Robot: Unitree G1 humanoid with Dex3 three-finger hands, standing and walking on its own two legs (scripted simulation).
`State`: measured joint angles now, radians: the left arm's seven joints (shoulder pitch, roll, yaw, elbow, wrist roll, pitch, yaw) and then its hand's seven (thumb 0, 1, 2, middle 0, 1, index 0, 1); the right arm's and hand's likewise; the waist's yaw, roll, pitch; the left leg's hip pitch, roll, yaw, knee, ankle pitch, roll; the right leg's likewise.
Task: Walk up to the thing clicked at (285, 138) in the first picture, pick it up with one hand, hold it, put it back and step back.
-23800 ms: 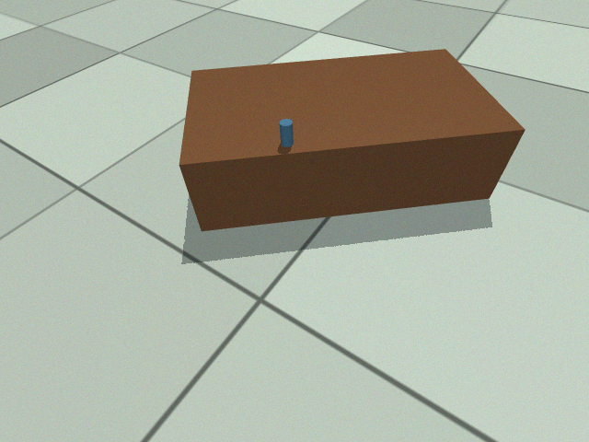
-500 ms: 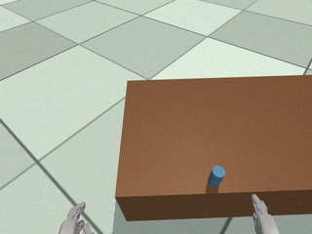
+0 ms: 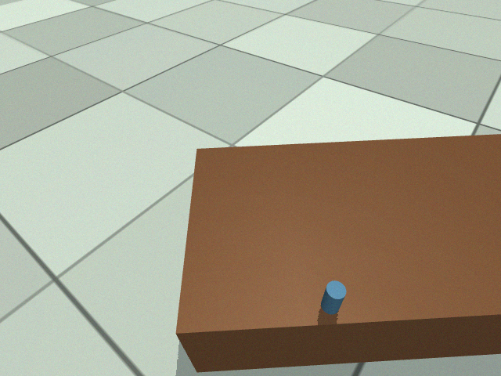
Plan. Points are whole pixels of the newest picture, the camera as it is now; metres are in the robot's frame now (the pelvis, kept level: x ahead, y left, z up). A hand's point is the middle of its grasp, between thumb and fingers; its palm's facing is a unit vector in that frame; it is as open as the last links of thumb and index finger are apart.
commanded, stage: home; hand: right
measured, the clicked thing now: (333, 298) +0.41 -0.20 -0.33
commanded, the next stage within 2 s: stand in 1.16 s
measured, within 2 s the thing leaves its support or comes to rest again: neither
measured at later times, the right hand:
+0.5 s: hand out of the picture +0.01 -0.26 -0.15, palm faces -0.02 +0.93 -0.36, open 17.5 cm
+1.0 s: hand out of the picture +0.05 -0.23 -0.15, palm faces -0.02 +0.94 -0.35, open 17.5 cm
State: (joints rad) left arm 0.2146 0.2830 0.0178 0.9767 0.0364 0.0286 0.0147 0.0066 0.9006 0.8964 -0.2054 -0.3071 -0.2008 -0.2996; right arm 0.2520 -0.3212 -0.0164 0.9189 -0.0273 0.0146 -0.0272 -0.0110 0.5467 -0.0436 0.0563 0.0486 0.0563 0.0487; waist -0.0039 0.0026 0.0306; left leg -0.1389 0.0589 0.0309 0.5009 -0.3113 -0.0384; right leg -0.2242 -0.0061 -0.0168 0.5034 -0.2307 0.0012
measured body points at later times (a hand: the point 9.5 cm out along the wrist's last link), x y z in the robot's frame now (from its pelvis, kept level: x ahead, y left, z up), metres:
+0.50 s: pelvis -0.03 +0.00 +0.01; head -0.04 +0.00 +0.46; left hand +0.04 +0.29 -0.13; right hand +0.01 -0.30 -0.13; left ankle -0.02 +0.14 -0.74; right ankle +0.03 -0.12 -0.74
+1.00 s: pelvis -0.01 +0.02 +0.01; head -0.02 +0.03 +0.46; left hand +0.05 +0.31 -0.13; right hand +0.05 -0.27 -0.12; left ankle -0.02 +0.14 -0.74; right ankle +0.03 -0.12 -0.74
